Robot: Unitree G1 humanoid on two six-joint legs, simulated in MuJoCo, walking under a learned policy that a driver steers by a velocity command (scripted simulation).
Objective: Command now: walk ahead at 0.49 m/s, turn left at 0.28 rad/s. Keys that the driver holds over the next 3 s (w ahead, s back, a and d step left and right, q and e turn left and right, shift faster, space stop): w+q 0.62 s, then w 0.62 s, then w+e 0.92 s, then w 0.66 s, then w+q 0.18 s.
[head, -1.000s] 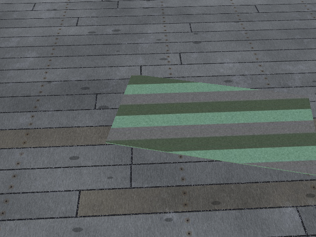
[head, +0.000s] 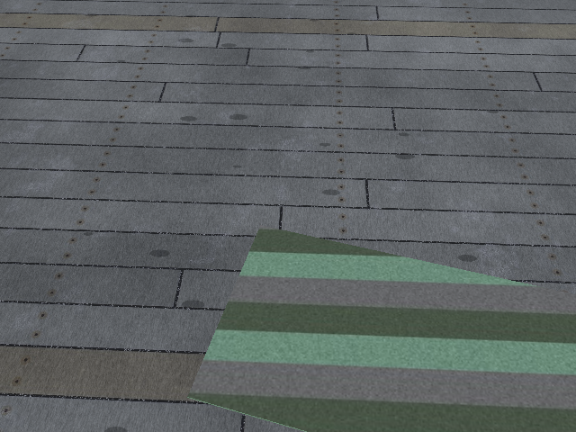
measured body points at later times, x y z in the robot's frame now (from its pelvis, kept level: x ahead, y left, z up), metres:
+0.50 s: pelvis +0.30 +0.08 +0.00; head +0.33 +0.10 +0.45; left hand +0.41 +0.38 -0.10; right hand +0.43 -0.18 -0.11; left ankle +0.28 +0.14 -0.75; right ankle +0.48 -0.09 -0.68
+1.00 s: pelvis +0.58 +0.11 +0.00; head +0.61 +0.11 +0.45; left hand +0.48 +0.36 -0.12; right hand +0.85 -0.05 -0.10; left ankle +0.60 +0.30 -0.69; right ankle +0.60 +0.01 -0.75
